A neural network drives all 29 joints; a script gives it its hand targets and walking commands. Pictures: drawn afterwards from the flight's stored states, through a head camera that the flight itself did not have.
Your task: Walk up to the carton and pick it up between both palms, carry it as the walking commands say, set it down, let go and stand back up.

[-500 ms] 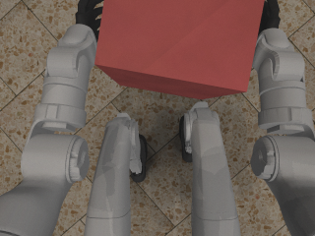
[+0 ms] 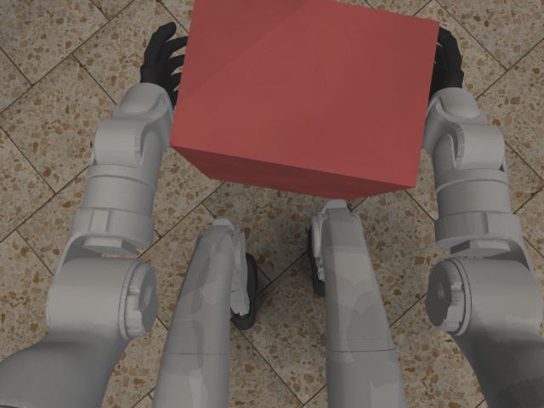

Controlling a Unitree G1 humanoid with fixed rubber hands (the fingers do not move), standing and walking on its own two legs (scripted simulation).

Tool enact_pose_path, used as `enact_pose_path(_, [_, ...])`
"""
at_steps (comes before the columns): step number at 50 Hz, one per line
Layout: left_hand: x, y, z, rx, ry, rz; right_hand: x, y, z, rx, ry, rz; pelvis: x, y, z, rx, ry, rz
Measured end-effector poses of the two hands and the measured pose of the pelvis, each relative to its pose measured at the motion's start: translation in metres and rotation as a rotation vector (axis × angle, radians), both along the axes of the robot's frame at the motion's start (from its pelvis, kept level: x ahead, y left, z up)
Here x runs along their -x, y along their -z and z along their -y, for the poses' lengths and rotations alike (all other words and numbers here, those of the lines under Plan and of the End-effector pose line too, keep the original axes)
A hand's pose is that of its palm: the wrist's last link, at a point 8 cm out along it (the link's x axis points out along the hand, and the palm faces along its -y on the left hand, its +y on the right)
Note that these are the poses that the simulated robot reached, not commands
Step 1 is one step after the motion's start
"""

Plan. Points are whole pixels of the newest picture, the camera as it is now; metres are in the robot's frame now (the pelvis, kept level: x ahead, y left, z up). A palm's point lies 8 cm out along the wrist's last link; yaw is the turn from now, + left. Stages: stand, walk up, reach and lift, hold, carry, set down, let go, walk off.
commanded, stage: reach and lift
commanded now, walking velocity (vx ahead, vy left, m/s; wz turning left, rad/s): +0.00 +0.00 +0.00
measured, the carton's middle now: (293, 121) +0.47 -0.05 -0.12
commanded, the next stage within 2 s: none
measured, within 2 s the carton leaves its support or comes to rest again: neither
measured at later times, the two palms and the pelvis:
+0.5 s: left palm (130, 76) +0.47 +0.12 +0.04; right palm (477, 77) +0.45 -0.23 +0.03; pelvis +0.00 +0.00 +0.06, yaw -1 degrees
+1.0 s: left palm (70, 55) +0.45 +0.13 +0.12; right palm (543, 62) +0.42 -0.22 +0.11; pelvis +0.03 +0.00 +0.13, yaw -1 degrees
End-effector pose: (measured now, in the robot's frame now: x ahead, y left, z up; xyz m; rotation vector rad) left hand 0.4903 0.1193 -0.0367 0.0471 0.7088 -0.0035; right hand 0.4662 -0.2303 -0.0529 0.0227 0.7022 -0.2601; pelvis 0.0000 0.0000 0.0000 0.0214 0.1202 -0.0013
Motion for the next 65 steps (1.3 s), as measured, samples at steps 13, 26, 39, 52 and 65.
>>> enact_pose_path(13, [0.009, -0.04, 0.002, -0.005, 0.008, 0.019, 0.008, -0.04, 0.002, -0.008, 0.008, 0.017, 0.001, -0.028, 0.003, -0.009, 0.007, 0.047])
enact_pose_path(26, [0.018, -0.076, -0.003, -0.004, 0.023, 0.006, 0.016, -0.082, -0.003, -0.01, 0.017, 0.005, -0.005, -0.063, 0.002, -0.009, 0.015, 0.094])
enact_pose_path(39, [0.028, -0.114, -0.009, 0.011, 0.025, -0.001, 0.031, -0.121, -0.008, -0.014, 0.032, 0.0, -0.016, -0.1, -0.002, -0.002, 0.02, 0.137])
enact_pose_path(52, [0.045, -0.175, -0.008, 0.011, 0.034, 0.017, 0.05, -0.181, -0.008, -0.029, 0.053, 0.02, -0.039, -0.131, -0.001, -0.001, 0.022, 0.075])
enact_pose_path(65, [0.032, -0.233, -0.009, -0.006, 0.078, 0.013, 0.044, -0.235, -0.008, -0.025, 0.056, 0.018, -0.082, -0.157, -0.002, 0.011, 0.035, 0.046])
